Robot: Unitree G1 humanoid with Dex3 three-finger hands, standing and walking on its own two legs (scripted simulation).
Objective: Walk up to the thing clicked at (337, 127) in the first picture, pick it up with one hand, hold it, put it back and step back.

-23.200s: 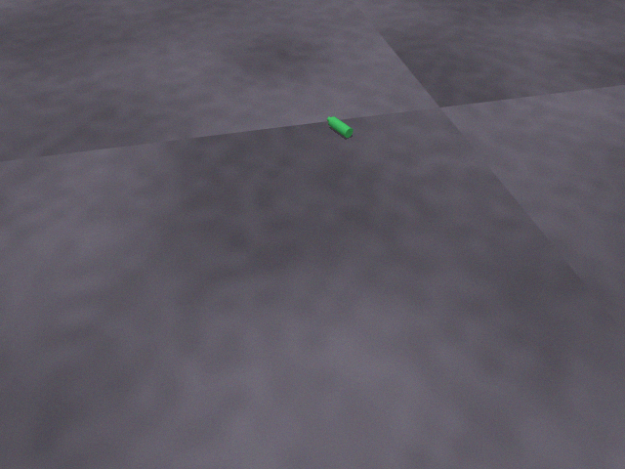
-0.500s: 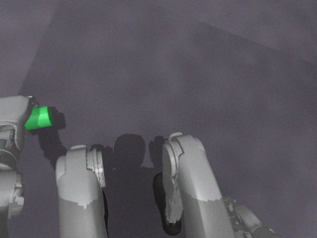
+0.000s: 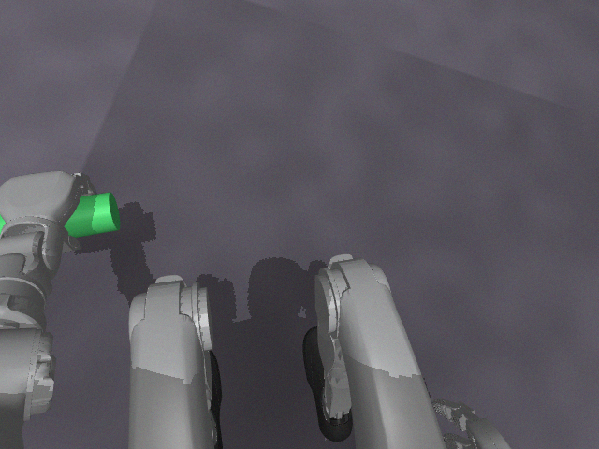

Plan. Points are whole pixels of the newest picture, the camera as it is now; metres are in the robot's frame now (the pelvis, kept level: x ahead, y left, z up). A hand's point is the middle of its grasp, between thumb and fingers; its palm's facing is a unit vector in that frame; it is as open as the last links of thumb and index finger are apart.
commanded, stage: lift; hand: left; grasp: from above
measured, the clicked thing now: (49, 221) +0.43 +0.32 -0.17
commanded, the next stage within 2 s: hold in 1.54 s
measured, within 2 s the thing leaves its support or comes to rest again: neither
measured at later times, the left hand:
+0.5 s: hand out of the picture +0.36 +0.30 +0.00, palm faces -0.42 -0.08 -0.90, open 8.6 cm
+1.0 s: hand out of the picture +0.34 +0.28 +0.21, palm faces -0.44 -0.10 -0.89, open 8.6 cm
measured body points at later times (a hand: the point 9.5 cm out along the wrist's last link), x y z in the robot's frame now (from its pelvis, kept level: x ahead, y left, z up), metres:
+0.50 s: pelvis +0.00 +0.01 +0.11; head +0.16 +0.05 +0.53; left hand +0.38 +0.30 +0.05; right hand +0.14 -0.26 -0.01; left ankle +0.08 +0.12 -0.32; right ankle +0.10 -0.12 -0.32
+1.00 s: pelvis +0.03 +0.01 +0.29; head +0.10 +0.03 +0.74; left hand +0.35 +0.28 +0.26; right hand +0.16 -0.25 +0.17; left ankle +0.08 +0.12 -0.32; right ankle +0.10 -0.12 -0.32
